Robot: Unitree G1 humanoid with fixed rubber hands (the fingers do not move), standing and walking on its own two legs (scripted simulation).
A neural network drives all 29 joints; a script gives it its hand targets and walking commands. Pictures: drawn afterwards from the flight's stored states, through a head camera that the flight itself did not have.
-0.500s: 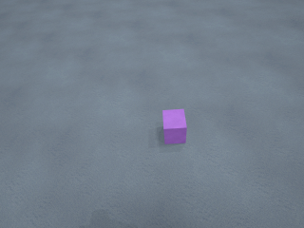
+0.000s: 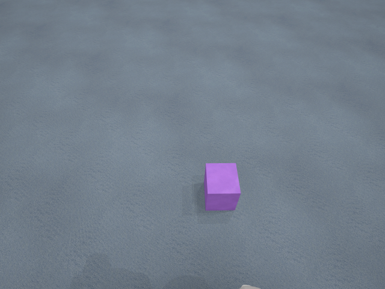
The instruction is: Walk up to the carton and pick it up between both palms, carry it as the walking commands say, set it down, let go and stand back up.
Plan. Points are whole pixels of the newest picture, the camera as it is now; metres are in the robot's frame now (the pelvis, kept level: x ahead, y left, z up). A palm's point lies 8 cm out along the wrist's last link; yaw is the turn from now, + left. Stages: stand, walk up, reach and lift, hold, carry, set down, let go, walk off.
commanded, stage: walk up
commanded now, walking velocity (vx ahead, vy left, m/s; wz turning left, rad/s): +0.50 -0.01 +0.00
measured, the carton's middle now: (220, 187) +0.72 -0.15 -0.68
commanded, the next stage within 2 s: none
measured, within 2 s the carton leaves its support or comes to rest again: neither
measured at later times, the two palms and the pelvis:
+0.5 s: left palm (99, 283) +0.18 +0.23 -0.11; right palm (322, 234) +0.28 -0.31 -0.13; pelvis +0.20 -0.05 +0.00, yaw +1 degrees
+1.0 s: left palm (124, 203) +0.37 +0.21 -0.12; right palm (320, 218) +0.32 -0.32 -0.13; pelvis +0.29 -0.06 -0.01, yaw +1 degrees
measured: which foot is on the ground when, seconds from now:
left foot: down 0.00-0.18, up 0.20-0.58, down 0.60-1.00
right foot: up 0.00-0.16, down 0.18-0.60, up 0.62-0.94, down 0.96-1.00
